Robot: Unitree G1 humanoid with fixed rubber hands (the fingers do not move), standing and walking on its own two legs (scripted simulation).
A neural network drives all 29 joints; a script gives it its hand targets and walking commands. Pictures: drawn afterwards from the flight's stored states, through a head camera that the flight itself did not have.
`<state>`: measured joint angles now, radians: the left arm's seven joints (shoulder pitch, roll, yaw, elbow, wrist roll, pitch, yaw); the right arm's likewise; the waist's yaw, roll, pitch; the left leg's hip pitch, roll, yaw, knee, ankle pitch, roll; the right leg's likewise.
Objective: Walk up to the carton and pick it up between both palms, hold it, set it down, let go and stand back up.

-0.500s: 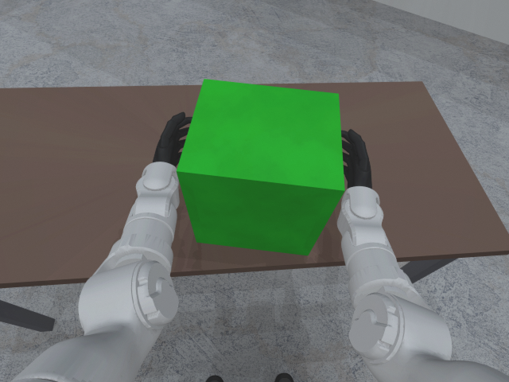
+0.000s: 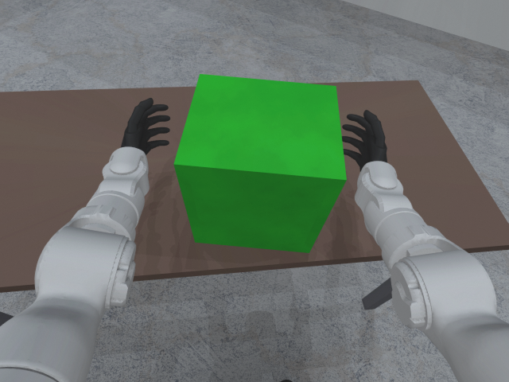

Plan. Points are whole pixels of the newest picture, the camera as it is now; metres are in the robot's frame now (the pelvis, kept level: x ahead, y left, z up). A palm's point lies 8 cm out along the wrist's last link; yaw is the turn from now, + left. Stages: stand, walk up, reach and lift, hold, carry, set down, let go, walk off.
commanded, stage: set down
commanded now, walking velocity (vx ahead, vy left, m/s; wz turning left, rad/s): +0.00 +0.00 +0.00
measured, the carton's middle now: (259, 171) +0.44 -0.01 +0.04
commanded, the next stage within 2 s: none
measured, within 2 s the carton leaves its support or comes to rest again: neither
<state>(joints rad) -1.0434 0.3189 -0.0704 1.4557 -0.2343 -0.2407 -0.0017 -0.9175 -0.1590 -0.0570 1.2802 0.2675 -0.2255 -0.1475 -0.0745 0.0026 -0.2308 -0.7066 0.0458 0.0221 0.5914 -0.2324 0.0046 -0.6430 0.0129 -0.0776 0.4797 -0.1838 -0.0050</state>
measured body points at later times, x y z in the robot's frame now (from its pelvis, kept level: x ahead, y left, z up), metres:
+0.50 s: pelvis -0.02 -0.01 +0.01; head +0.02 +0.01 +0.46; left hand +0.48 +0.18 +0.18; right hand +0.44 -0.19 +0.18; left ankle +0.01 +0.11 -0.73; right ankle +0.01 -0.12 -0.73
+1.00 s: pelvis +0.00 -0.01 +0.02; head +0.02 +0.02 +0.47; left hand +0.45 +0.20 +0.14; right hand +0.41 -0.19 +0.14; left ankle +0.01 +0.11 -0.73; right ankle +0.01 -0.12 -0.73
